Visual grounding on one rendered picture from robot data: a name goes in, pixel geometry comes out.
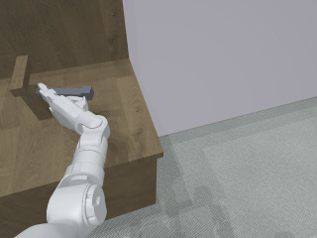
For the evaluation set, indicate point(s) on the tap lever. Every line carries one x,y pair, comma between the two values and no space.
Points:
86,91

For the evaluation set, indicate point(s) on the robot left hand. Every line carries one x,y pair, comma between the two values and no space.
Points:
65,109

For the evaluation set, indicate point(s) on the left robot forearm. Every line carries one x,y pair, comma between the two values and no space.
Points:
90,153

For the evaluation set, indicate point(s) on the counter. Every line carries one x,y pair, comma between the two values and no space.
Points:
69,44

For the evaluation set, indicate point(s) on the robot left upper arm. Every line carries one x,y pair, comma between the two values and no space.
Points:
73,212

